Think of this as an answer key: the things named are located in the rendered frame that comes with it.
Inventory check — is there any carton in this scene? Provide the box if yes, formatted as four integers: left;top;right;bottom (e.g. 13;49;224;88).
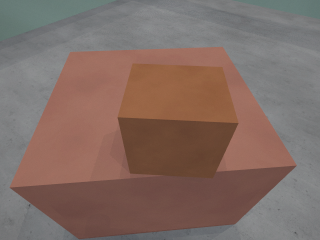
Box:
117;63;239;179

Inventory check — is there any pedestal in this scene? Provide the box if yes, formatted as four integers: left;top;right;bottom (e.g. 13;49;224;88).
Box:
9;47;297;239

